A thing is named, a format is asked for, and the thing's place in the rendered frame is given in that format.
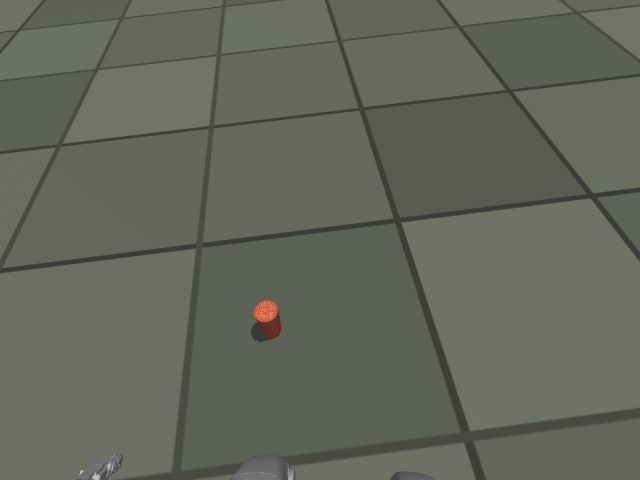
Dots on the cup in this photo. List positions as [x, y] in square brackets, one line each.
[267, 315]

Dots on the left robot hand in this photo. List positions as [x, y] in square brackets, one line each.
[102, 469]

